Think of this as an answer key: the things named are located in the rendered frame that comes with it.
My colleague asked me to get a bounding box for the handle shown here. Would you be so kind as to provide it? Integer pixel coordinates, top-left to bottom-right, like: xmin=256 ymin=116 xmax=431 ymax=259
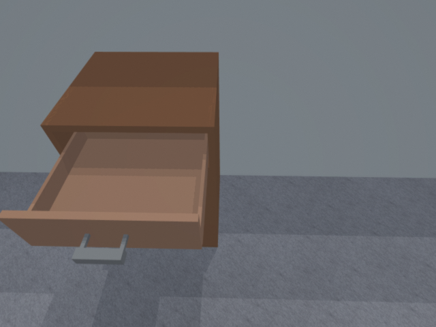
xmin=72 ymin=234 xmax=129 ymax=265

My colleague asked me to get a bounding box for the cabinet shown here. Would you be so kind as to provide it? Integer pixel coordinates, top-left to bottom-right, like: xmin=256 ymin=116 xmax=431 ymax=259
xmin=41 ymin=52 xmax=220 ymax=247

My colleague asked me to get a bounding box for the drawer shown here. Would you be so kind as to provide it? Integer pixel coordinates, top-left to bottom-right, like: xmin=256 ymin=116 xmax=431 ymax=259
xmin=0 ymin=132 xmax=208 ymax=249

